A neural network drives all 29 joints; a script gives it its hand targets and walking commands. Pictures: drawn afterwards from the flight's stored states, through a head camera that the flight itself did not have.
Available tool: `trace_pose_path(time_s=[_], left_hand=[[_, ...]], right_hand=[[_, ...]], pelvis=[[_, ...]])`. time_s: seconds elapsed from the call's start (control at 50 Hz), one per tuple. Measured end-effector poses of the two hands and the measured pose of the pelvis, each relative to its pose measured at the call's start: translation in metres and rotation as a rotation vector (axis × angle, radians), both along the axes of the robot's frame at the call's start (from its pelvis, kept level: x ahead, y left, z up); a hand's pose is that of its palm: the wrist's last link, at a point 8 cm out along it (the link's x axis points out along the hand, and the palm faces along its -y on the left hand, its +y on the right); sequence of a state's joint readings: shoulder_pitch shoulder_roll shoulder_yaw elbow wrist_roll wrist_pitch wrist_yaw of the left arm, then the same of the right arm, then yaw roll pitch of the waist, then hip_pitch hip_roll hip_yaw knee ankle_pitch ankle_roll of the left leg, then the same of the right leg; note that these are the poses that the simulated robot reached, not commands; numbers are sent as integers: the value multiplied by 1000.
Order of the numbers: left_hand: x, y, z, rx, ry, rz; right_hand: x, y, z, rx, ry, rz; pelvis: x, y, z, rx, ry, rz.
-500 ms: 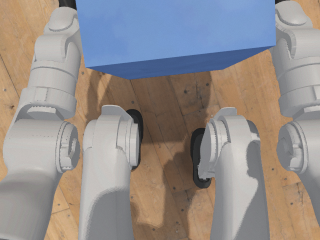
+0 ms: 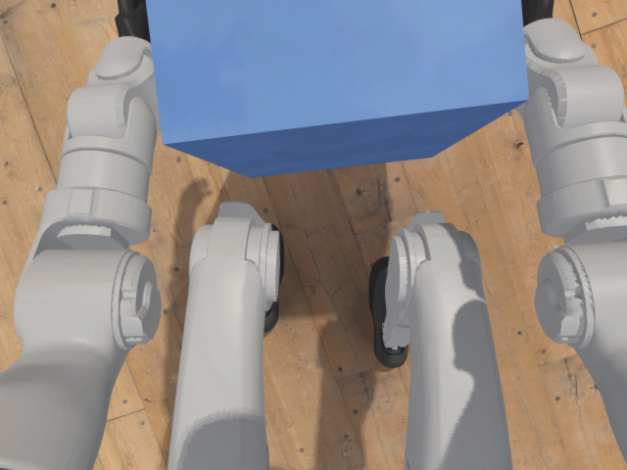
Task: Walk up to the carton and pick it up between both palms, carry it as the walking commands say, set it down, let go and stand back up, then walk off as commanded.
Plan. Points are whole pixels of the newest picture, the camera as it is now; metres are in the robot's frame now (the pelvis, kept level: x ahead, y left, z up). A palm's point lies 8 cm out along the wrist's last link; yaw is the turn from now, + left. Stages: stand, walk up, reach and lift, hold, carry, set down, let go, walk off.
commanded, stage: reach and lift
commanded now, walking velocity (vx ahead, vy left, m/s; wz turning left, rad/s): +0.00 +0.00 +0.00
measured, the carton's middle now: (333, 90) +0.50 +0.02 -0.15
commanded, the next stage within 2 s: none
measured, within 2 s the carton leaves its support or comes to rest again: neither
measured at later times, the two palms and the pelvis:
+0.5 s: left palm (92, 35) +0.50 +0.21 -0.02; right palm (566, 12) +0.52 -0.15 -0.01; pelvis -0.01 +0.00 +0.05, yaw +0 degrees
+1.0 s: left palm (30, 17) +0.48 +0.21 +0.05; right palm out of the picture +0.49 -0.16 +0.06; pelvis -0.01 +0.00 +0.12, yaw +0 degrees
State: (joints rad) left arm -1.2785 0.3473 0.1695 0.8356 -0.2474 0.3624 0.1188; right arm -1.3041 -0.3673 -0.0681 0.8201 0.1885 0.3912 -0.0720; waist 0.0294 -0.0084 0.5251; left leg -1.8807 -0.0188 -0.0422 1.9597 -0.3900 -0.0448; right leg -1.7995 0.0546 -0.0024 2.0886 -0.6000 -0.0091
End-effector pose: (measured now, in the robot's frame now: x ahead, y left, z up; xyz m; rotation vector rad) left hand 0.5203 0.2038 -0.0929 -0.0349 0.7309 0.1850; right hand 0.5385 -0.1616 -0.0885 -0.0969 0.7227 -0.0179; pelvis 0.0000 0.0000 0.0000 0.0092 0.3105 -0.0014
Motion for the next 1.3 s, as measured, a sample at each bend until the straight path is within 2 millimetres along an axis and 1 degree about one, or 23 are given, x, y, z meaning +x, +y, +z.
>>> trace_pose_path(time_s=[0.06, 0.2, 0.28, 0.5, 0.64, 0.76, 0.96, 1.02, 1.14, 1.22, 1.3], left_hand=[[-4, 1, 10, 3, -5, 2], [-8, 3, 41, 0, -28, 10], [-10, 4, 57, -3, -32, 14], [-22, 7, 77, -13, -17, 18], [-26, 9, 102, -19, -24, 18], [-31, 8, 123, -17, -23, 14], [-40, 3, 141, -10, 8, 7], [-44, 2, 150, -8, 0, 7], [-49, 0, 175, -8, -20, 8], [-48, 1, 197, -5, -39, 8], [-48, 1, 214, 0, -45, 5]], right_hand=[[-2, 1, 10, 3, -4, 2], [-7, 3, 40, 2, -26, 6], [-12, 4, 53, 9, -28, -1], [-21, 7, 77, -3, -12, 5], [-27, 9, 103, -7, -18, 5], [-32, 8, 124, -8, -17, 3], [-42, 3, 139, 0, 15, 1], [-45, 2, 148, 4, 8, 2], [-50, 0, 173, 7, -11, 1], [-51, 0, 193, 3, -29, 6], [-53, 1, 208, 5, -35, 3]], pelvis=[[-1, 0, 6, 1, -11, 0], [-5, 0, 20, 0, -48, 0], [-6, 0, 30, -1, -61, -1], [-10, 3, 53, -8, -77, -1], [-11, 5, 69, -14, -106, -1], [-11, 6, 86, -16, -125, -1], [-7, 4, 113, -12, -136, -2], [-6, 3, 120, -10, -147, -2], [-5, 2, 134, -7, -183, -3], [-5, 2, 144, -7, -202, -4], [-6, 4, 157, -6, -217, -6]])
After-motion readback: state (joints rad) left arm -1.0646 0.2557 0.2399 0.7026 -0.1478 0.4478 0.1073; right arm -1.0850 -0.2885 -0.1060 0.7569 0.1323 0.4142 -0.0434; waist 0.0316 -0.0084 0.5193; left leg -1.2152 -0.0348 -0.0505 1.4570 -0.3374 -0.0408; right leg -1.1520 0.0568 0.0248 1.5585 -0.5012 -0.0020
